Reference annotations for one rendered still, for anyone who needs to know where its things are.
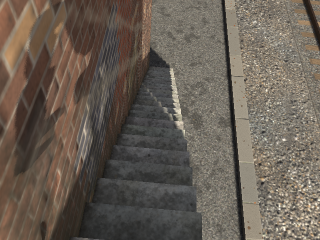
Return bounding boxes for stairs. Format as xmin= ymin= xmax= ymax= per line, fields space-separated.
xmin=69 ymin=66 xmax=202 ymax=240

